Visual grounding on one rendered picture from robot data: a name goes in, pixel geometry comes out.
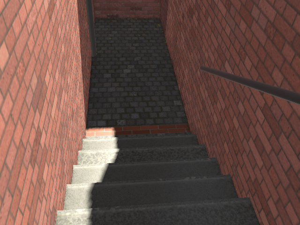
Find stairs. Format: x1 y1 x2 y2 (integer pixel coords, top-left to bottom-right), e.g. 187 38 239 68
55 135 260 225

